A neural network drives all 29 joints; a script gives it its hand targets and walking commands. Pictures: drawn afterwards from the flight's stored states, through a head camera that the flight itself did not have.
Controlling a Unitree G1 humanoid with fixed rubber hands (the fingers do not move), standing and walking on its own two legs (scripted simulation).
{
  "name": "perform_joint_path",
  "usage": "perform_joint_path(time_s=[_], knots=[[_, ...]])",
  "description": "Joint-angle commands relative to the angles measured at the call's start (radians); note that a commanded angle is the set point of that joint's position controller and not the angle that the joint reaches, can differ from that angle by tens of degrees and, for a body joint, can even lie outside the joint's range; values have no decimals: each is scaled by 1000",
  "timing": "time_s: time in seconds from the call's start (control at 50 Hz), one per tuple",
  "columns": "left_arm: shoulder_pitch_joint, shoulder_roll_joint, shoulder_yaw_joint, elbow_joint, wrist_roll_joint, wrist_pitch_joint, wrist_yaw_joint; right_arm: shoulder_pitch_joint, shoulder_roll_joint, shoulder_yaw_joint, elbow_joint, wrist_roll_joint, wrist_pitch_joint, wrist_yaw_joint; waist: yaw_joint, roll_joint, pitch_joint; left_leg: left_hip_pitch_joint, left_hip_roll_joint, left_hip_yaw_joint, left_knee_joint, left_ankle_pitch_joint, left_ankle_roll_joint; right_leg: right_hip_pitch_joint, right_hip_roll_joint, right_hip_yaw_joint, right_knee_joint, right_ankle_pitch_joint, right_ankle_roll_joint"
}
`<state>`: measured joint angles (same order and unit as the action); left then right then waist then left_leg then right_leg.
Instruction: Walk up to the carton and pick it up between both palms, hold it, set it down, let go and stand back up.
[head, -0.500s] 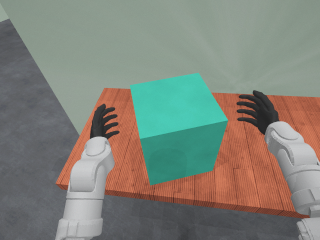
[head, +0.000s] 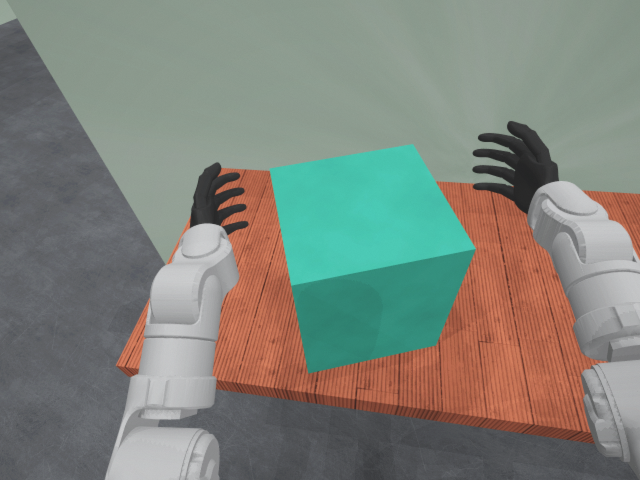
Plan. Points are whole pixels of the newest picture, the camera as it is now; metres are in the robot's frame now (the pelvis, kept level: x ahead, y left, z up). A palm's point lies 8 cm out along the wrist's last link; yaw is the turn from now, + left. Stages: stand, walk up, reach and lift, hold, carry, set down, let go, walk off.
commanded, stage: reach and lift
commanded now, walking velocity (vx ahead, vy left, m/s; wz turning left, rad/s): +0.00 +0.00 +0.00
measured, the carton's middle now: (358, 263) +0.42 +0.04 +0.00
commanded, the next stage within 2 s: none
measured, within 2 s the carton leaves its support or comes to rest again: neither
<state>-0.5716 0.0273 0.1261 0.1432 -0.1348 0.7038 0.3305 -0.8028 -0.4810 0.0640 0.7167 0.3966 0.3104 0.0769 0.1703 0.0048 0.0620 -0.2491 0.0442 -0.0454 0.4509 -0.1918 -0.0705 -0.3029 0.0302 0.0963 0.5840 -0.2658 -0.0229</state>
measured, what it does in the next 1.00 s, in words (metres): stands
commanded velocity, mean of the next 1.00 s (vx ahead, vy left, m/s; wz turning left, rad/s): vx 0.00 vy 0.00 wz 0.00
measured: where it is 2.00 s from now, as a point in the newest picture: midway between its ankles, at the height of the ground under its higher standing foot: outside the picture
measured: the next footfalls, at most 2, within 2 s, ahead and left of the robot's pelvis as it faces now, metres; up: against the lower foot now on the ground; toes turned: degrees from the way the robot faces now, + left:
none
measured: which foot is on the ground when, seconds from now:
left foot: down 0.00-1.00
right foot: down 0.00-1.00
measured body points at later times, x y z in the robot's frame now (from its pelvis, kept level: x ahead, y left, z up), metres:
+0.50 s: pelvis +0.00 +0.01 +0.00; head +0.05 -0.01 +0.45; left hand +0.37 +0.23 +0.09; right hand +0.48 -0.14 +0.11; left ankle +0.03 +0.18 -0.73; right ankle +0.03 -0.11 -0.73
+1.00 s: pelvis +0.01 +0.00 +0.00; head +0.11 -0.03 +0.44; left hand +0.39 +0.22 +0.04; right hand +0.50 -0.12 +0.04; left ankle +0.03 +0.18 -0.73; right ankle +0.03 -0.11 -0.73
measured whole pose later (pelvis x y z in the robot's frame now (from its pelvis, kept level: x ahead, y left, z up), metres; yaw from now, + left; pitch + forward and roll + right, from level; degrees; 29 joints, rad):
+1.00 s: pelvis +0.01 +0.00 +0.00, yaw +0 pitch +15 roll +2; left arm -0.63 0.00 0.13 0.77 -0.09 -0.03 0.24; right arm -0.89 -0.36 0.10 1.15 0.28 -0.17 0.09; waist 0.21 0.03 -0.08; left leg -0.55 0.06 -0.05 0.45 -0.16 -0.08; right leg -0.60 0.04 0.10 0.56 -0.22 -0.02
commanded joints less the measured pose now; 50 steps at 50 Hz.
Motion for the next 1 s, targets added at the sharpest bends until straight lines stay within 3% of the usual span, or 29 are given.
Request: perform_joint_path(time_s=[0.0,0.06,0.14,0.28,0.34,0.44,0.54,0.66,0.84,0.98], knots=[[-594,169,69,-15,-5,-47,12,-706,-251,-23,-73,14,-49,12,63,-103,-607,64,-26,107,-57,268,21,121,67,-78,-224,295,5],[-571,161,84,28,7,-53,11,-689,-235,0,-19,15,-46,17,77,-109,-605,63,-28,111,-54,290,20,132,70,-78,-221,320,6],[-515,118,83,50,30,-80,1,-635,-203,12,56,6,-67,24,72,-84,-615,88,-30,108,-40,336,13,120,76,-85,-220,345,0],[-429,41,51,114,58,-207,-34,-578,-130,0,76,-40,-165,32,57,-82,-665,81,-36,109,-12,394,10,105,87,-95,-209,398,-3],[-399,34,51,194,64,-279,-50,-572,-110,3,99,-54,-216,35,64,-110,-693,48,-39,115,-1,400,14,108,87,-92,-196,414,4],[-375,21,50,352,78,-411,-72,-554,-70,21,206,-79,-286,42,77,-132,-680,-11,-33,128,-14,342,23,91,87,-95,-198,327,4],[-431,6,19,369,61,-565,-64,-587,-40,8,247,-102,-373,44,74,-98,-768,-45,-30,136,13,337,17,28,92,-102,-176,291,-3],[-438,-12,-15,491,42,-725,-60,-621,-13,-4,260,-123,-476,34,73,-73,-960,-69,-32,145,73,393,3,-52,97,-111,-138,303,-8],[-384,-10,33,553,54,-791,-91,-623,-11,47,297,-124,-528,4,86,-192,-1004,-91,-35,159,85,502,5,50,93,-107,-116,498,20],[-379,-25,53,561,74,-817,-103,-625,43,75,297,-110,-551,-11,90,-219,-955,-154,-40,162,77,500,11,115,78,-89,-101,581,33]])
